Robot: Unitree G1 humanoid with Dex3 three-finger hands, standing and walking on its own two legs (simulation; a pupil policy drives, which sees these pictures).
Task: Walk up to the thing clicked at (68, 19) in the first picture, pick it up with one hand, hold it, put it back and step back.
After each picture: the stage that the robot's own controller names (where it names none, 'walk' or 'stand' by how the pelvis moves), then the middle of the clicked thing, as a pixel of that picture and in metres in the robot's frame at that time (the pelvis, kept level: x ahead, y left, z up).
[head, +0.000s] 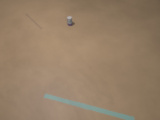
stand; (69, 21) +1.76 +0.18 -0.72
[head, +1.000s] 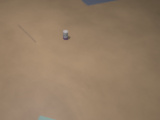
walk; (65, 35) +1.62 +0.16 -0.70
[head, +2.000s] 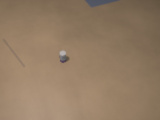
walk; (62, 56) +1.02 +0.17 -0.71
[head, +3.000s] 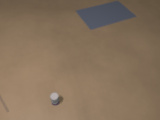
walk; (54, 99) +0.60 +0.21 -0.71
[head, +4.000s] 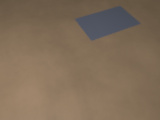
stand; out of the picture +0.37 +0.22 -0.71
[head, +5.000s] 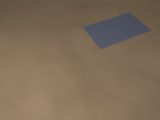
stand; out of the picture +0.31 +0.21 -0.72
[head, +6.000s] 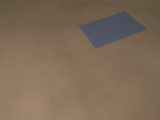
stand; out of the picture +0.29 +0.22 -0.71
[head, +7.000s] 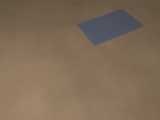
stand; out of the picture +0.32 +0.23 -0.72
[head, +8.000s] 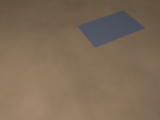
stand; out of the picture +0.30 +0.23 -0.72
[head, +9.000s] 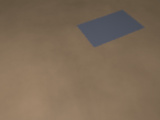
stand; out of the picture +0.30 +0.23 -0.72
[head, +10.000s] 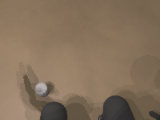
go down; (42, 90) +0.37 +0.21 -0.49
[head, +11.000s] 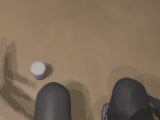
go down; (39, 71) +0.42 +0.20 -0.33
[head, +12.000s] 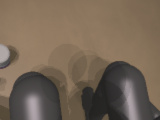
close in; out of the picture +0.41 +0.22 -0.25
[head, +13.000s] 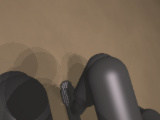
close; out of the picture +0.41 +0.24 -0.23
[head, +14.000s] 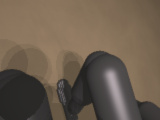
lift; out of the picture +0.40 +0.24 -0.23
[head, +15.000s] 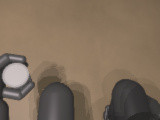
lift; (19, 78) +0.32 +0.23 -0.06
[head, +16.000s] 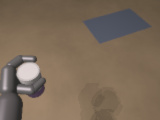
lift; (32, 81) +0.33 +0.19 +0.06
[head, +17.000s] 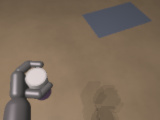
hold; (39, 84) +0.33 +0.17 +0.01
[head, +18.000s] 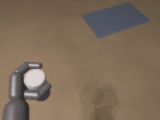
hold; (38, 86) +0.33 +0.17 +0.01
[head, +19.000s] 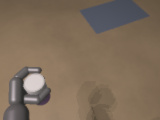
crouch; (38, 90) +0.32 +0.17 -0.02
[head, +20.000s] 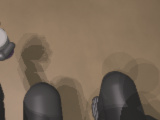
lower; out of the picture +0.46 +0.24 -0.09
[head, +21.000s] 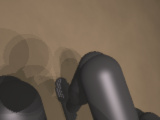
lower; out of the picture +0.44 +0.26 -0.23
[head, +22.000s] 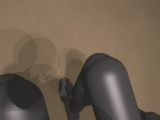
lower; out of the picture +0.42 +0.26 -0.23
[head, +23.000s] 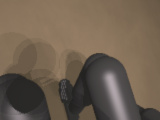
lower; out of the picture +0.41 +0.24 -0.24
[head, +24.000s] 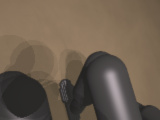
lower; out of the picture +0.41 +0.25 -0.23
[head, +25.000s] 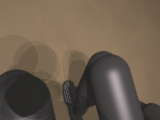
draw back; out of the picture +0.40 +0.24 -0.23
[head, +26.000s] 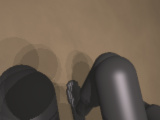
stand; out of the picture +0.40 +0.24 -0.22
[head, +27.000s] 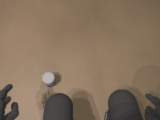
walk; (49, 79) +0.41 +0.19 -0.44
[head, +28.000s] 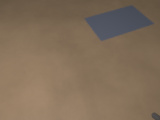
stand; out of the picture +0.34 +0.20 -0.66
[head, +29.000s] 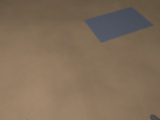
stand; out of the picture +0.34 +0.20 -0.66
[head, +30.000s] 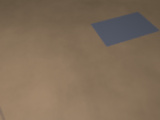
stand; out of the picture +0.35 +0.19 -0.71
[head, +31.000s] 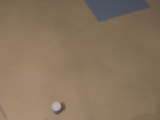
walk; (56, 108) +0.40 +0.15 -0.70
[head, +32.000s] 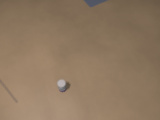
walk; (62, 86) +0.57 +0.18 -0.69
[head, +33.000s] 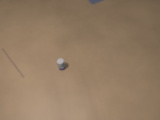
walk; (61, 64) +0.87 +0.27 -0.70
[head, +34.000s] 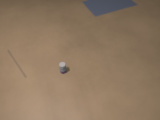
stand; (62, 67) +0.96 +0.22 -0.71
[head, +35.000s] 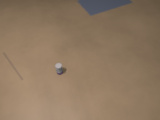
stand; (59, 69) +0.95 +0.25 -0.73
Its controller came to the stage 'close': yes
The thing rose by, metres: 0.72
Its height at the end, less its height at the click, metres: +0.00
